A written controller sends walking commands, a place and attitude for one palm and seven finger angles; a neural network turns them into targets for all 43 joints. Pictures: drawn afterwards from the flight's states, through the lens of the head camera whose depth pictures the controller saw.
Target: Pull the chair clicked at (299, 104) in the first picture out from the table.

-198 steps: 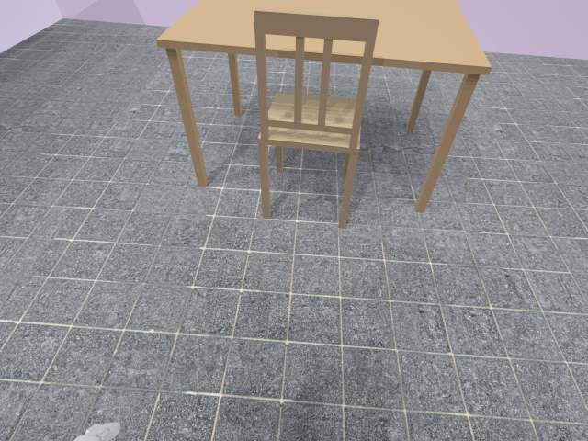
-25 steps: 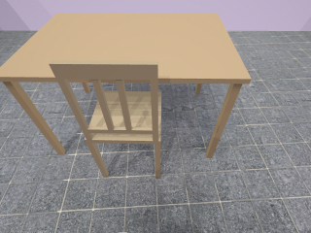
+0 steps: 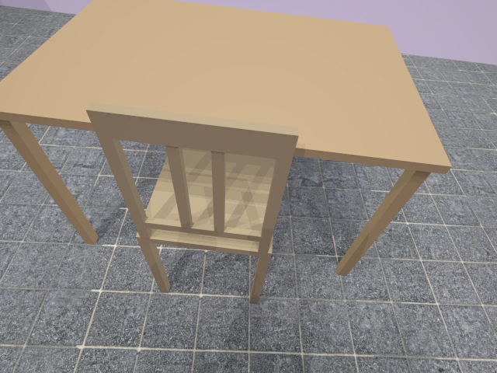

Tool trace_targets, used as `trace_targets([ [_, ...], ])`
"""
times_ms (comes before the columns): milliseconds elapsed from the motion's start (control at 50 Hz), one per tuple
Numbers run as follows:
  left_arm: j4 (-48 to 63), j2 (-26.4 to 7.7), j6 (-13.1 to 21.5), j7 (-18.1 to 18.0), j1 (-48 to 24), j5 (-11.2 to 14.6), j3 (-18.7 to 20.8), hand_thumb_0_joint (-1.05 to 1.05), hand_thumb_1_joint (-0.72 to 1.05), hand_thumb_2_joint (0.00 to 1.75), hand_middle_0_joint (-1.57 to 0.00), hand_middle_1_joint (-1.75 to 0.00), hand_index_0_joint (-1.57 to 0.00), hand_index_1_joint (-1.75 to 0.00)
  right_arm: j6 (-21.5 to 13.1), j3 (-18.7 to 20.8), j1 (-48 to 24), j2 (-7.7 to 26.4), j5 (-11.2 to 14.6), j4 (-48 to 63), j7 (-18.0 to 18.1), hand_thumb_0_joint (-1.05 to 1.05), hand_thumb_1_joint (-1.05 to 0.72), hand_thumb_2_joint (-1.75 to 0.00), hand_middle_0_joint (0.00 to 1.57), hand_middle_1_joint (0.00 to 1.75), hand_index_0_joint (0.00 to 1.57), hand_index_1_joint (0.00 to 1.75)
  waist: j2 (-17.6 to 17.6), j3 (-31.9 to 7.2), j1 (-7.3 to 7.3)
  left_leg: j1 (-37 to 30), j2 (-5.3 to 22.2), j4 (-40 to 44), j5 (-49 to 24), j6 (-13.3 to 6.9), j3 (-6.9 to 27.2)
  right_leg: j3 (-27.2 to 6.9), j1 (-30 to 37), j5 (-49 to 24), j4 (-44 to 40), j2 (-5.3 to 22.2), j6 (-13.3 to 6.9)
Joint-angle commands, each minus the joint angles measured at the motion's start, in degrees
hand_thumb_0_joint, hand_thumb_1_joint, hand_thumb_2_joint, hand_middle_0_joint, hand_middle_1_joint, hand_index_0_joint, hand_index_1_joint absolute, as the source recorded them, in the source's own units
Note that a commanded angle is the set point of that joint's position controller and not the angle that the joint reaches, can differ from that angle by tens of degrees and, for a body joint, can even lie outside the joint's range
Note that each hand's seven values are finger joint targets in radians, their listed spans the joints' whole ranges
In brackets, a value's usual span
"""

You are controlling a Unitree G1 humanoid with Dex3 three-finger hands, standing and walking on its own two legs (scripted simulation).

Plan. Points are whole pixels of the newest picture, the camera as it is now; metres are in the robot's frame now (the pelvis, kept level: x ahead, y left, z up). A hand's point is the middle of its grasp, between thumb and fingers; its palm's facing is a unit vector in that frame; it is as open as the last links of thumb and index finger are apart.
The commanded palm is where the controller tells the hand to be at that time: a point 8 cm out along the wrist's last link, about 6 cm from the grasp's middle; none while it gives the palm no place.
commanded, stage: come to a stop and stand still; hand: left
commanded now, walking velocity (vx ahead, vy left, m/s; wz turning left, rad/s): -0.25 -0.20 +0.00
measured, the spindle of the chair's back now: (181, 190) +0.48 +0.20 -0.08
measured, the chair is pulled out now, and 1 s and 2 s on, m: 0.00 0.00 0.00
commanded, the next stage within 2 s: look again from close up in 0.86 s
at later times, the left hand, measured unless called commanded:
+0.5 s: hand out of the picture +0.01 +0.10 -0.16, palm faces -0.01 -0.97 -0.25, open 7.3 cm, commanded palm none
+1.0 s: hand out of the picture -0.06 +0.05 -0.17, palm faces +0.06 -0.99 -0.16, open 7.4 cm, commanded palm none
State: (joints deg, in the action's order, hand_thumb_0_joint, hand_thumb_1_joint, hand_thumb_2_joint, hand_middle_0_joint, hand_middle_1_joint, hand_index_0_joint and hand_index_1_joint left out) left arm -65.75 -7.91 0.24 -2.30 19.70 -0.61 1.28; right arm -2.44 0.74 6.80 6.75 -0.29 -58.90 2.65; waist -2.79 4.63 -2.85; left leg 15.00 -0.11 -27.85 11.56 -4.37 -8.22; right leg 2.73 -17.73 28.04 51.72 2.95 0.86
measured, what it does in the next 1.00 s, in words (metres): steps on the spot: right foot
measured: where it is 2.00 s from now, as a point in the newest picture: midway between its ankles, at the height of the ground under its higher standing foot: outside the picture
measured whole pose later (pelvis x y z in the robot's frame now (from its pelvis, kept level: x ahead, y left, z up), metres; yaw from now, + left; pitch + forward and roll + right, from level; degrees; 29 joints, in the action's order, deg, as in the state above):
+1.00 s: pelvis -0.03 -0.09 +0.00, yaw +0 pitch -2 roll -1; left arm -65.8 -5.1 1.1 -2.4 19.0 -0.9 0.3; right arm 0.9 0.5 17.0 7.6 -0.7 -65.6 1.8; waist 1.2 2.4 -0.5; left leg 15.7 4.8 -30.6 12.8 3.2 1.2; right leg 3.9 -7.2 15.9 24.5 -2.5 -2.6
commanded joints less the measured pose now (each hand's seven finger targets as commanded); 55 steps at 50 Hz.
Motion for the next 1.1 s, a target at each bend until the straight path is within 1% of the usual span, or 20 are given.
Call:
trace_targets([
  [0, 2.1, -3.6, -2.4, -0.4, 5.5, -0.4, 0.9, 0.00, 0.90, 0.90, -0.20, -0.30, -0.20, -0.30, 1.6, 1.7, 6.1, 9.1, 0.0, 0.0, 0.9, 0.00, -0.90, -0.90, 0.20, 0.30, 0.20, 0.30, 6.5, -6.6, 1.97, -6.0, 18.7, 10.2, -41.3, -5.6, 11.9, -2.7, -1.0, -3.5, 1.5, 1.1, 1.6],
  [120, 6.5, -5.2, -4.2, 0.0, 1.1, -0.7, 2.4, 0.00, 0.90, 0.90, -0.20, -0.30, -0.20, -0.30, 3.0, 3.2, 4.4, 10.8, -0.6, 1.4, 0.8, 0.00, -0.90, -0.90, 0.20, 0.30, 0.20, 0.30, 9.2, -6.0, 2.22, -4.1, 19.2, 9.8, -28.4, -6.5, 11.7, -4.2, -5.2, -3.2, 5.9, -0.1, 1.5],
  [220, 8.7, -4.8, -3.4, 0.3, -3.3, -0.6, 1.8, 0.00, 0.90, 0.90, -0.20, -0.30, -0.20, -0.30, 3.4, 3.8, 5.7, 11.1, -1.2, 1.2, -0.2, 0.00, -0.90, -0.90, 0.20, 0.30, 0.20, 0.30, 13.9, -5.1, 3.77, -2.8, 17.0, 11.6, -11.7, -5.1, 13.8, -1.2, -0.7, -2.2, -7.7, -0.5, 0.7],
  [260, 8.1, -4.9, -2.9, 0.2, -1.7, -0.4, 1.7, 0.00, 0.90, 0.90, -0.20, -0.30, -0.20, -0.30, 3.5, 3.9, 5.9, 11.5, -1.1, 1.2, -0.6, 0.00, -0.90, -0.90, 0.20, 0.30, 0.20, 0.30, 13.7, -5.9, 2.89, -1.8, 16.2, 11.5, -4.4, -3.8, 14.2, -0.6, 3.2, -5.4, -15.5, -0.9, 0.2],
  [300, 7.1, -5.8, -2.1, 0.1, 0.6, -0.7, 1.6, 0.00, 0.90, 0.90, -0.20, -0.30, -0.20, -0.30, 3.7, 4.0, 7.0, 10.8, -0.6, 0.9, -1.0, 0.00, -0.90, -0.90, 0.20, 0.30, 0.20, 0.30, 9.0, -7.2, 2.02, 0.8, 12.2, 7.3, 1.5, -0.3, 11.7, 0.2, 10.3, -15.5, -28.8, -1.1, 0.3],
  [320, 7.3, -8.0, -1.5, -0.1, -0.5, -0.9, 1.6, 0.00, 0.90, 0.90, -0.20, -0.30, -0.20, -0.30, 3.8, 3.7, 8.5, 8.4, -0.2, 0.7, -1.3, 0.00, -0.90, -0.90, 0.20, 0.30, 0.20, 0.30, 3.0, -6.3, 2.66, 3.5, 8.8, 3.0, 4.7, 2.4, 9.4, -4.8, 11.7, -16.2, -33.7, 2.5, -0.9],
  [340, 7.8, -10.6, -0.9, -0.2, -2.9, -0.9, 1.5, 0.00, 0.90, 0.90, -0.20, -0.30, -0.20, -0.30, 4.0, 2.9, 8.6, 5.4, 0.1, 1.2, -1.5, 0.00, -0.90, -0.90, 0.20, 0.30, 0.20, 0.30, -5.3, -4.7, 4.02, 4.6, 4.6, -0.7, 9.5, 5.2, 5.4, -13.7, 7.2, -13.3, -37.4, 10.3, -4.1],
  [360, 8.7, -12.2, -0.8, -0.1, -5.7, -0.5, 1.4, 0.00, 0.90, 0.90, -0.20, -0.30, -0.20, -0.30, 4.3, 2.3, 7.7, 4.7, -0.2, 1.7, -1.7, 0.00, -0.90, -0.90, 0.20, 0.30, 0.20, 0.30, -7.5, -2.9, 4.17, 1.7, 3.3, -2.5, 10.9, 5.8, 5.0, -15.5, 0.5, -10.6, -39.9, 13.9, -6.8],
  [400, 8.6, -11.2, -0.3, -0.1, -8.6, -0.4, 1.3, 0.00, 0.90, 0.90, -0.20, -0.30, -0.20, -0.30, 4.4, 2.1, 8.0, 5.2, -0.8, 0.7, -1.9, 0.00, -0.90, -0.90, 0.20, 0.30, 0.20, 0.30, -10.8, -2.0, 4.54, -0.8, 3.8, -2.7, 6.6, 5.5, 6.4, -13.2, -2.1, -11.1, -39.2, 10.2, -6.9],
  [460, 6.8, -8.7, 0.1, 0.1, -6.8, 0.4, 0.6, 0.00, 0.90, 0.90, -0.20, -0.30, -0.20, -0.30, 3.6, 1.3, 11.7, 5.3, -0.6, -2.8, -1.4, 0.00, -0.90, -0.90, 0.20, 0.30, 0.20, 0.30, -4.9, -2.1, 4.79, -4.2, 3.9, 1.4, -3.2, 5.3, 7.6, -8.7, 1.0, -16.9, -35.4, 6.5, -4.9],
  [520, 5.3, -7.1, 0.2, 0.2, -4.7, 0.6, 0.3, 0.00, 0.90, 0.90, -0.20, -0.30, -0.20, -0.30, 3.2, 0.7, 11.8, 5.9, -0.4, -4.3, -1.1, 0.00, -0.90, -0.90, 0.20, 0.30, 0.20, 0.30, -2.1, 1.7, 3.61, -3.8, 5.4, 4.9, -5.3, 5.3, 9.6, -7.7, 1.0, -12.9, -35.5, 3.7, -3.2],
  [600, 4.0, -7.4, -0.3, 0.2, -3.5, 0.6, 0.6, 0.00, 0.90, 0.90, -0.20, -0.30, -0.20, -0.30, 3.6, 0.4, 12.9, 5.2, -0.6, -5.6, -0.9, 0.00, -0.90, -0.90, 0.20, 0.30, 0.20, 0.30, 2.9, 3.7, 3.27, -3.6, 4.9, 5.0, -2.0, 5.6, 9.0, -8.6, -0.3, -5.0, -37.9, 3.6, -3.3],
  [720, 3.1, -6.5, -0.1, 0.3, -1.8, 0.5, 0.7, 0.00, 0.90, 0.90, -0.20, -0.30, -0.20, -0.30, 3.6, 0.4, 14.2, 4.6, -0.6, -6.4, -0.6, 0.00, -0.90, -0.90, 0.20, 0.30, 0.20, 0.30, 0.7, 2.8, 3.28, -4.3, 4.8, 3.9, -1.6, 5.6, 8.5, -9.1, 0.2, -4.6, -39.5, 3.9, -3.7],
  [920, 1.2, -4.2, 0.5, 0.3, 2.0, 0.4, 0.4, 0.00, 0.90, 0.90, -0.20, -0.30, -0.20, -0.30, 2.6, 0.2, 14.1, 4.3, -0.3, -6.3, 0.0, 0.00, -0.90, -0.90, 0.20, 0.30, 0.20, 0.30, 2.8, 1.0, 2.87, -5.4, 5.7, 5.2, -6.7, 5.3, 9.4, -6.4, 3.5, -14.9, -36.3, 2.7, -3.2],
  [940, 0.2, -6.1, 2.9, -2.1, 8.2, -0.8, 0.4, 0.00, 0.90, 0.90, -0.20, -0.30, -0.20, -0.30, 1.1, 0.1, 5.7, 5.2, -0.2, -1.6, -0.8, 0.00, -0.90, -0.90, 0.20, 0.30, 0.20, 0.30, -2.6, 3.6, -1.15, 6.3, 3.7, -11.1, 3.1, 7.0, 6.2, -14.4, 6.6, -54.4, -35.2, 8.5, 2.8],
  [960, 2.7, -8.0, 3.6, -1.8, 6.6, -1.0, 0.2, 0.00, 0.90, 0.90, -0.20, -0.30, -0.20, -0.30, 2.0, 0.4, 10.9, 3.1, -0.3, 0.3, -1.2, 0.00, -0.90, -0.90, 0.20, 0.30, 0.20, 0.30, -2.1, -1.4, 3.95, 6.3, 2.9, -15.2, 7.7, 4.9, 9.9, -12.0, 9.0, -59.2, -32.5, 11.5, 1.6],
  [980, 3.5, -6.8, 3.6, -1.4, 4.8, -0.8, 0.1, 0.00, 0.90, 0.90, -0.20, -0.30, -0.20, -0.30, 2.3, 0.7, 11.9, 2.8, -0.2, -0.4, -1.2, 0.00, -0.90, -0.90, 0.20, 0.30, 0.20, 0.30, 1.7, -2.8, 4.19, 5.2, 3.4, -16.5, 7.9, 4.3, 8.7, -9.1, 8.8, -55.7, -31.5, 10.2, -1.5],
  [1000, 4.2, -7.3, 3.6, -1.3, 3.8, -1.0, 0.3, 0.00, 0.90, 0.90, -0.20, -0.30, -0.20, -0.30, 2.0, 0.5, 12.6, 2.0, 0.1, -0.1, -1.5, 0.00, -0.90, -0.90, 0.20, 0.30, 0.20, 0.30, -0.6, -5.6, 4.54, 5.1, 3.3, -15.2, 8.9, 4.5, 7.5, -8.2, 10.7, -50.5, -31.1, 9.2, -5.6],
  [1020, 5.5, -7.7, 3.5, -1.3, 2.7, -0.9, 0.5, 0.00, 0.90, 0.90, -0.20, -0.30, -0.20, -0.30, 1.9, 0.4, 12.5, 2.4, 0.1, 0.5, -1.7, 0.00, -0.90, -0.90, 0.20, 0.30, 0.20, 0.30, 1.3, -7.0, 4.11, 3.4, 2.8, -12.0, 8.3, 4.5, 6.1, -7.0, 12.1, -49.1, -29.9, 8.7, -7.2],
  [1080, 6.2, -5.5, 2.5, -1.2, 1.8, -0.6, -0.2, 0.00, 0.90, 0.90, -0.20, -0.30, -0.20, -0.30, 0.9, 0.2, 14.7, 3.9, 0.0, 0.0, -1.4, 0.00, -0.90, -0.90, 0.20, 0.30, 0.20, 0.30, -2.1, -5.9, 4.88, -3.5, 3.2, 0.5, -1.2, 3.8, 7.7, -4.6, 7.7, -32.1, -25.3, 4.4, -5.3],
])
